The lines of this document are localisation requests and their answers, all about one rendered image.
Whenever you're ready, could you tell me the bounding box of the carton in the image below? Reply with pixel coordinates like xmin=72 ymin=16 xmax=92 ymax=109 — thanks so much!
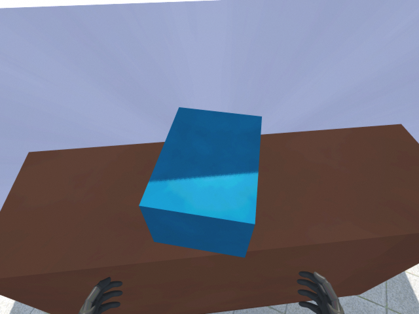
xmin=139 ymin=107 xmax=262 ymax=258

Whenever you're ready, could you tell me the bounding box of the left robot hand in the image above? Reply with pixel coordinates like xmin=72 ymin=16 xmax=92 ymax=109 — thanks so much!
xmin=79 ymin=277 xmax=122 ymax=314

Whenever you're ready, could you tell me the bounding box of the right robot hand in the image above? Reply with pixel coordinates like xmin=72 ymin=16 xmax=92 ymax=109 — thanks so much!
xmin=297 ymin=271 xmax=344 ymax=314

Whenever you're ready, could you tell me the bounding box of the pedestal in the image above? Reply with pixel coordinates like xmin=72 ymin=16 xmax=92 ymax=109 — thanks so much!
xmin=0 ymin=124 xmax=419 ymax=314

